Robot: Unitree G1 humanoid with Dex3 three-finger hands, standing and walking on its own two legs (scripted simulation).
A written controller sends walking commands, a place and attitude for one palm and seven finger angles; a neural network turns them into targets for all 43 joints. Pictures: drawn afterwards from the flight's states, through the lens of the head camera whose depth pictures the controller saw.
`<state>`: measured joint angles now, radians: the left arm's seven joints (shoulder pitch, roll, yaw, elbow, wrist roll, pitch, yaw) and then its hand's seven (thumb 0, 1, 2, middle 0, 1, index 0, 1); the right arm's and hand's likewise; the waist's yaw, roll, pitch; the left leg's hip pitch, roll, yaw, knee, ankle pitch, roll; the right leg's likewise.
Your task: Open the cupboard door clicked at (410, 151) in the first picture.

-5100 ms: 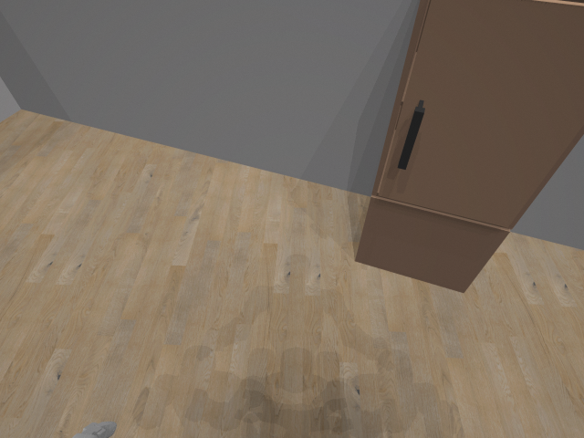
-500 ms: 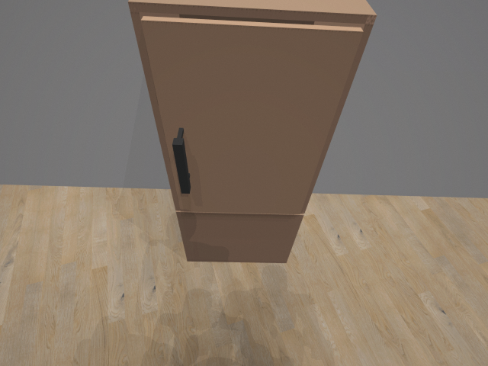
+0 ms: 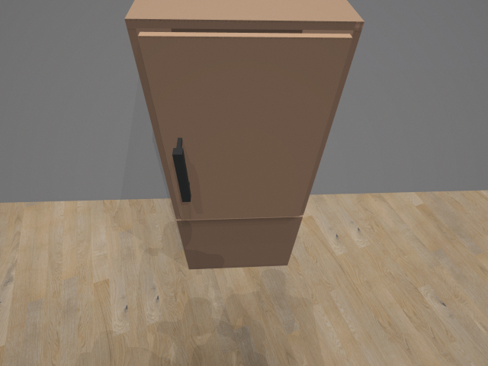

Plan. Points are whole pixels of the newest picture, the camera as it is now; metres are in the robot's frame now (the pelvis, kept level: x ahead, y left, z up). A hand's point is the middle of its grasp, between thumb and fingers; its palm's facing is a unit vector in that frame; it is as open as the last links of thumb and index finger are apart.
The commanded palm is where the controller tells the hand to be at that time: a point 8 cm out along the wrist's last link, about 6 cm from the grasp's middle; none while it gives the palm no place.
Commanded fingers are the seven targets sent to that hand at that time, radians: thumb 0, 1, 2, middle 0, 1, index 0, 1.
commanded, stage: look again from close up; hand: left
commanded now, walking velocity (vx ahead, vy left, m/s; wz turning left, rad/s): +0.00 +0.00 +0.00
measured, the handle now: (183, 171) +0.57 +0.19 -0.09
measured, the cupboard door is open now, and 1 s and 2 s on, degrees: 0 0 0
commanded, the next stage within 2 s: raise the hand with hooked fingers in 0.44 s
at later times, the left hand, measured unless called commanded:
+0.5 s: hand out of the picture +0.02 +0.17 -0.17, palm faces +0.01 -0.97 -0.23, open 7.4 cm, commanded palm none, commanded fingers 0.00 0.90 0.90 -0.20 -0.30 -0.20 -0.30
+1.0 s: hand (142, 363) +0.15 +0.18 -0.10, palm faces +0.17 -0.98 -0.01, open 8.8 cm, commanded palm +0.14 +0.24 -0.08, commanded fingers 0.00 0.34 0.66 -0.24 -0.66 -0.24 -0.66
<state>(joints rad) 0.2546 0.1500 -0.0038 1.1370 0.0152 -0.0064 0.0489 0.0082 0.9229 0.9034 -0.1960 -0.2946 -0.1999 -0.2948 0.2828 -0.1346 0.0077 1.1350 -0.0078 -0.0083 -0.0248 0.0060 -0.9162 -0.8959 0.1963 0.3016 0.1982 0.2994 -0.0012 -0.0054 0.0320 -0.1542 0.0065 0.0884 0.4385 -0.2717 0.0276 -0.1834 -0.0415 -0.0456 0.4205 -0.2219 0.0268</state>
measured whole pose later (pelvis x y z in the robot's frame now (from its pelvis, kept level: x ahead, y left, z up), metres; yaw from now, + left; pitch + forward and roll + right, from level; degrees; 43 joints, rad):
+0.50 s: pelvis +0.01 -0.01 +0.00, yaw +0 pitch +0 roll +1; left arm 0.25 0.15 0.00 1.11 0.01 -0.01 0.03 0.00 0.91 0.90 -0.20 -0.29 -0.20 -0.29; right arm 0.26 -0.18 0.01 1.09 -0.02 -0.03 -0.03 0.01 -0.92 -0.90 0.20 0.30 0.20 0.30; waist 0.00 0.03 0.04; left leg -0.15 -0.01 0.10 0.44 -0.29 0.03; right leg -0.22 -0.06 -0.03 0.51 -0.28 0.02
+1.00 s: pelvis -0.03 -0.05 -0.12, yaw +3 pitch +17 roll +0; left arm 0.38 0.18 0.27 0.19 -0.32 -0.52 -0.38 0.01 0.56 0.76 -0.22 -0.51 -0.23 -0.51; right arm 0.10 -0.29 -0.08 0.47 0.01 -0.27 -0.03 0.01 -0.91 -0.90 0.19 0.30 0.20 0.30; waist 0.05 -0.03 -0.15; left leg -0.98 0.05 -0.02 1.28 -0.59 -0.04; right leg -0.99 -0.04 -0.11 1.28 -0.58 -0.06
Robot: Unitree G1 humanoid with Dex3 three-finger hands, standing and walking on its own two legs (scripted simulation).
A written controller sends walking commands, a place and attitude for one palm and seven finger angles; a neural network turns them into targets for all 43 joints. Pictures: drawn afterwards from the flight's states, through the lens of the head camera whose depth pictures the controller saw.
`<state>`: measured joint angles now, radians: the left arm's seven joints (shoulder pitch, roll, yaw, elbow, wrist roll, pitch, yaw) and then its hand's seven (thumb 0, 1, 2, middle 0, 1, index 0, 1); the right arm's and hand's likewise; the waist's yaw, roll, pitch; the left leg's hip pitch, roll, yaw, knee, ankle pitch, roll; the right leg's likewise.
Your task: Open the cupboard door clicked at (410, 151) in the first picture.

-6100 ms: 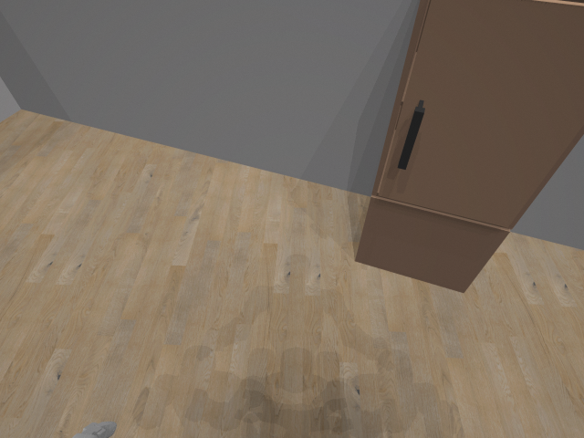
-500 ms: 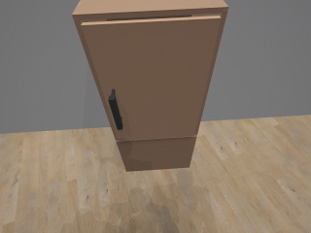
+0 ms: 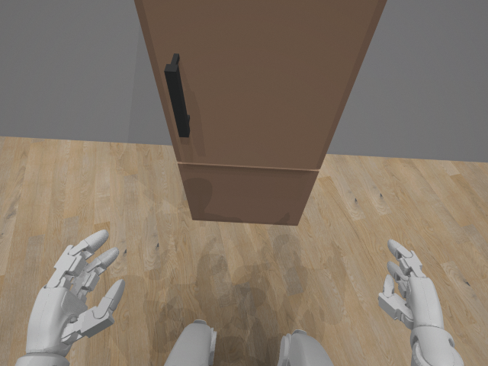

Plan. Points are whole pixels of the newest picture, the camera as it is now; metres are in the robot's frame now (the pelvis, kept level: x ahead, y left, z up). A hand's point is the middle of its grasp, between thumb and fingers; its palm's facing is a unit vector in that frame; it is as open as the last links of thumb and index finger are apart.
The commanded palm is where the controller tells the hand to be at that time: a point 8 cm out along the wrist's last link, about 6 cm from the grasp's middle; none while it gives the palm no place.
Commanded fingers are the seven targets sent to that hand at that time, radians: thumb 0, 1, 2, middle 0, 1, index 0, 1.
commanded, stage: raise the hand with hooked fingers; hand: left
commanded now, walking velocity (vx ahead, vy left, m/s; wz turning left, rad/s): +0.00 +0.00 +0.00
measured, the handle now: (180, 98) +0.62 +0.21 +0.03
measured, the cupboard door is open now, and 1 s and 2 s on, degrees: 0 0 0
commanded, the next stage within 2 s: move the hooked fingers beside the handle in 1.64 s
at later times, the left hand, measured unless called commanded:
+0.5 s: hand (83, 267) +0.24 +0.27 +0.03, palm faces +0.05 -1.00 -0.05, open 11.8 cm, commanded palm +0.21 +0.32 +0.04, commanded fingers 0.00 -0.24 0.41 -0.28 -1.03 -0.28 -1.03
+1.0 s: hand (60, 242) +0.27 +0.31 +0.04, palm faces +0.06 -1.00 -0.05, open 13.9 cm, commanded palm +0.25 +0.36 +0.04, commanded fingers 0.00 -0.50 0.30 -0.30 -1.20 -0.30 -1.20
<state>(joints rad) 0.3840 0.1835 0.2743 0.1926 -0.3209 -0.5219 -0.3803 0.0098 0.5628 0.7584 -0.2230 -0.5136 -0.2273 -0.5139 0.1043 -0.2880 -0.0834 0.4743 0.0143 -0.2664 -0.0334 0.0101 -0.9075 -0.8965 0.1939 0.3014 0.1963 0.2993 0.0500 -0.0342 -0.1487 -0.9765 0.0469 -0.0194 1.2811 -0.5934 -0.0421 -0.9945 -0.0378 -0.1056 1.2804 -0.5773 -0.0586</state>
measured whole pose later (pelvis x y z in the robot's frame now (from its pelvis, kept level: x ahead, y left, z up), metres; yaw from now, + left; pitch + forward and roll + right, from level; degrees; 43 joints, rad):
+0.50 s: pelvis -0.02 +0.04 +0.00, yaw -1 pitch +19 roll -2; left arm 0.22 0.27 0.33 0.23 -0.34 -0.47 -0.38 0.00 -0.02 0.51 -0.26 -0.89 -0.27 -0.89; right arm 0.27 -0.27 -0.02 0.60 0.02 -0.24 -0.06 0.02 -0.90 -0.90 0.20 0.30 0.20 0.30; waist -0.02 0.02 -0.15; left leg -1.06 0.04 0.00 1.28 -0.56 0.01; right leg -1.05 -0.05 -0.09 1.23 -0.50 -0.01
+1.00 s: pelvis -0.01 +0.05 +0.00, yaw -1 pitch +20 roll -4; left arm 0.08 0.35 0.40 0.28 -0.35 -0.39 -0.44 -0.01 -0.48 0.31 -0.30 -1.18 -0.30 -1.18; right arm 0.20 -0.25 0.04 0.53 0.01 -0.20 -0.04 0.01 -0.90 -0.90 0.20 0.30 0.20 0.30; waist 0.01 0.01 -0.15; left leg -1.08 0.03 -0.02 1.30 -0.57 0.03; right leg -1.05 -0.05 -0.10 1.21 -0.51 0.01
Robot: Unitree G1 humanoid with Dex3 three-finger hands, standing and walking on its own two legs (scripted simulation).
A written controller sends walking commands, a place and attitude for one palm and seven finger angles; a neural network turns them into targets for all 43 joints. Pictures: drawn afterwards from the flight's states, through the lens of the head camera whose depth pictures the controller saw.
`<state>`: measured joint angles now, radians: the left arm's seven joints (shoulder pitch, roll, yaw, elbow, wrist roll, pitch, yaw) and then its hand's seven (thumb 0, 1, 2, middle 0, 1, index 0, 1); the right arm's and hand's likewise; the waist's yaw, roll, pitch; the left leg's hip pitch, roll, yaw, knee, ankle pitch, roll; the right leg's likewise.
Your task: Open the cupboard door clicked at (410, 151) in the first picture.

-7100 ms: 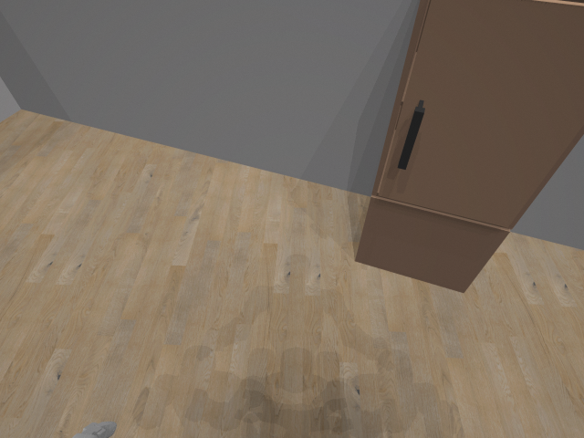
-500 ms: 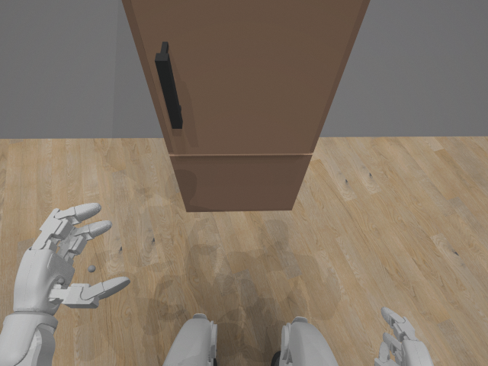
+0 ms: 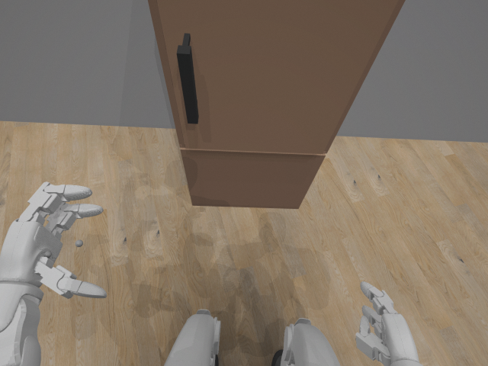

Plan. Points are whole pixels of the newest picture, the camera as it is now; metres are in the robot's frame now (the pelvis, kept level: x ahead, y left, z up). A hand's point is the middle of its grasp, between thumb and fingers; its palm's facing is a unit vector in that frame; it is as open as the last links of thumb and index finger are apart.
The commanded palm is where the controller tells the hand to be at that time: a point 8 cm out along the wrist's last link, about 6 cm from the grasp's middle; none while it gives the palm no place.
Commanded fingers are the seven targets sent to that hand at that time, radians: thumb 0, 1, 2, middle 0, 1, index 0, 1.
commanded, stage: raise the hand with hooked fingers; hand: left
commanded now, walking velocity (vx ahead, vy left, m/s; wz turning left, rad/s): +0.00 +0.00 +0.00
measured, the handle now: (190, 82) +0.62 +0.17 +0.03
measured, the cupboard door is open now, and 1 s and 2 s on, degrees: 0 0 0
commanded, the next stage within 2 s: move the hooked fingers beside the handle in 0.64 s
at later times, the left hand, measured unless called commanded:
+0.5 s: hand (88, 230) +0.29 +0.26 +0.04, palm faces +0.07 -1.00 -0.06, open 14.0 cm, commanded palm +0.27 +0.31 +0.04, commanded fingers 0.00 -0.50 0.30 -0.30 -1.20 -0.30 -1.20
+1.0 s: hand (104, 206) +0.33 +0.25 +0.03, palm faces +0.05 -1.00 -0.04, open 14.0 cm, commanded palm +0.32 +0.30 +0.04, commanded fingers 0.00 -0.50 0.30 -0.30 -1.20 -0.30 -1.20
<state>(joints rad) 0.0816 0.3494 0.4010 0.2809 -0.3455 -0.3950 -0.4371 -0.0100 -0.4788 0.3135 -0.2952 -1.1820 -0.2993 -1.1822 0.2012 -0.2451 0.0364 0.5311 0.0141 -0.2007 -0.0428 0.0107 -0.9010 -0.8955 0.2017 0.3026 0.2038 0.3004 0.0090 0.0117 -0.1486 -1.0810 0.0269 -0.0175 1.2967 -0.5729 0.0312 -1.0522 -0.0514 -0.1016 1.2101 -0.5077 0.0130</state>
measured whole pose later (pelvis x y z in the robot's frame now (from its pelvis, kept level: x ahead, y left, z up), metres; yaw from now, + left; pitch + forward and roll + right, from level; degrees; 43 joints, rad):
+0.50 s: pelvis +0.00 -0.01 +0.00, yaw +0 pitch +21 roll -3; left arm 0.03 0.37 0.45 0.36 -0.36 -0.42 -0.46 -0.01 -0.50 0.30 -0.30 -1.20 -0.30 -1.20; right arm 0.24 -0.27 0.01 0.55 0.02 -0.18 -0.05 0.01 -0.90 -0.90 0.20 0.30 0.20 0.30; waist -0.02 0.01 -0.15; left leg -1.08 0.04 -0.01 1.28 -0.57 0.02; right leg -1.07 -0.04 -0.10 1.21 -0.51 0.00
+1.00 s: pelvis +0.00 -0.02 +0.00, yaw +0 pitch +22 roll -3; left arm -0.18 0.40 0.45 0.52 -0.32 -0.40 -0.47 -0.01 -0.50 0.30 -0.30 -1.20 -0.30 -1.20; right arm 0.21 -0.28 0.02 0.57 0.03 -0.17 -0.07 0.01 -0.90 -0.90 0.20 0.30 0.20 0.30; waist -0.02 0.01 -0.14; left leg -1.11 0.04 -0.03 1.31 -0.58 0.01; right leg -1.10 -0.03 -0.11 1.24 -0.52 -0.01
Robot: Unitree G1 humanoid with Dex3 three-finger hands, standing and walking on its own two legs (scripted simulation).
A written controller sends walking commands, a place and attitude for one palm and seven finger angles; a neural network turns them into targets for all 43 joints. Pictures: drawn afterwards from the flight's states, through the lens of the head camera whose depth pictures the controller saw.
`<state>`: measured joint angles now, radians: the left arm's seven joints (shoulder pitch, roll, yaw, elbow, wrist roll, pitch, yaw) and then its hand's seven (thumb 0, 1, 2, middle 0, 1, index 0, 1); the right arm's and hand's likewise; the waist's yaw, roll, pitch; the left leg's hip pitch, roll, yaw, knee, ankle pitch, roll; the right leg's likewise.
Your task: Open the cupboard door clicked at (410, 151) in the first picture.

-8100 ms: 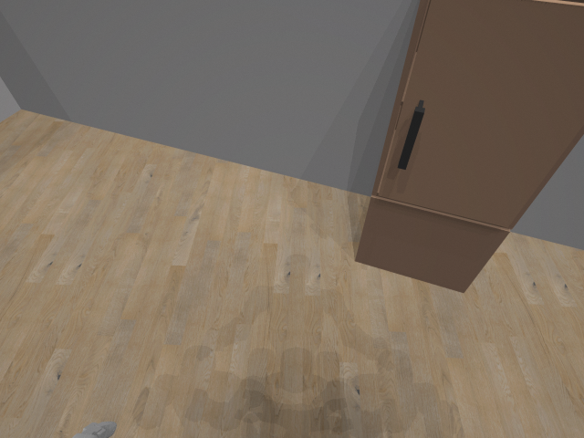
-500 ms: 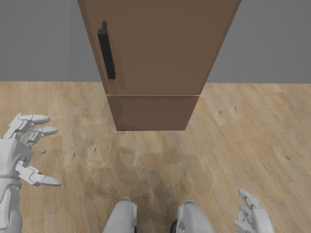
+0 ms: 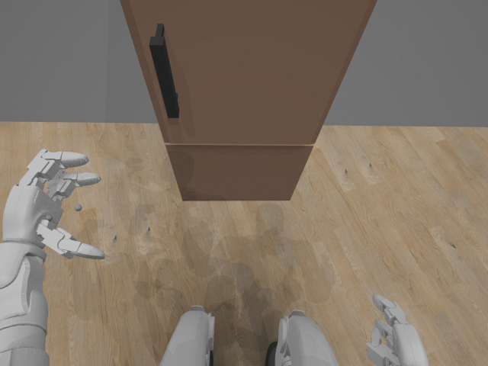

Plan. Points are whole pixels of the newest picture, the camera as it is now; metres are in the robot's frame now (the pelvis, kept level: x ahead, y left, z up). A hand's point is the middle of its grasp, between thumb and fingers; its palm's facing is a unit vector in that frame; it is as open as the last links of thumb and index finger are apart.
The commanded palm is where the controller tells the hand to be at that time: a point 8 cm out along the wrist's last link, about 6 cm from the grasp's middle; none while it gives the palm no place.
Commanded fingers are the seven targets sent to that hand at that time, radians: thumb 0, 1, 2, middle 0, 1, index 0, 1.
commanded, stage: move the hooked fingers beside the handle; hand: left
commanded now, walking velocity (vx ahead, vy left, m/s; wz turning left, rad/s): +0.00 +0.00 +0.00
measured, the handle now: (167, 74) +0.62 +0.19 +0.04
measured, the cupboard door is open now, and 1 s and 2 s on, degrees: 0 0 0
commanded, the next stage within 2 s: none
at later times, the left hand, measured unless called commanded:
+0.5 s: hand (106, 157) +0.42 +0.26 +0.04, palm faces +0.06 -1.00 -0.02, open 14.0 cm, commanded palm +0.40 +0.30 +0.04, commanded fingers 0.00 -0.50 0.30 -0.30 -1.20 -0.30 -1.20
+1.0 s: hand (121, 120) +0.50 +0.25 +0.03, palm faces +0.06 -1.00 -0.02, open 14.0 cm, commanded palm +0.49 +0.29 +0.03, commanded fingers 0.00 -0.50 0.30 -0.30 -1.20 -0.30 -1.20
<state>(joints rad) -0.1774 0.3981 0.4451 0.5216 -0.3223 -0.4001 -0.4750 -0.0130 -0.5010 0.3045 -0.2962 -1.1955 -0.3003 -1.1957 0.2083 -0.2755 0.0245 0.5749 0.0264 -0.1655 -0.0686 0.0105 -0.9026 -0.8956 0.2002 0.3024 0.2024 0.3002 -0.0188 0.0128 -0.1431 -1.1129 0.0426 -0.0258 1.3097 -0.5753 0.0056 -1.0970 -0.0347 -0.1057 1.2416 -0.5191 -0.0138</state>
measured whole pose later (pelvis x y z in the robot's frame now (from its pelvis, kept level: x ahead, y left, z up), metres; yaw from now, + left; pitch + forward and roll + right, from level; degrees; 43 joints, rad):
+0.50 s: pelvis +0.00 +0.01 +0.00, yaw -1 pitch +24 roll -3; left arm -0.51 0.45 0.48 0.84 -0.21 -0.44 -0.39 -0.01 -0.50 0.30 -0.30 -1.20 -0.30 -1.20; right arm 0.27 -0.27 0.02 0.63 0.01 -0.07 -0.04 0.01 -0.90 -0.90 0.20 0.30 0.20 0.30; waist -0.08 0.01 -0.14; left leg -1.15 0.05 0.00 1.30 -0.57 0.02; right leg -1.15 -0.03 -0.08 1.23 -0.50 0.00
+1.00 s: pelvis +0.00 +0.01 -0.01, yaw -2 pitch +28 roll -4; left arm -0.84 0.61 0.52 1.12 -0.11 -0.44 -0.35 -0.01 -0.50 0.30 -0.30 -1.20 -0.30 -1.20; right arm 0.30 -0.28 0.05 0.62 -0.02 0.03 -0.02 0.00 -0.90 -0.90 0.20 0.30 0.20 0.30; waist -0.16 0.02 -0.12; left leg -1.27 0.06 -0.01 1.35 -0.57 0.02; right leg -1.25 -0.02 -0.09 1.26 -0.49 0.00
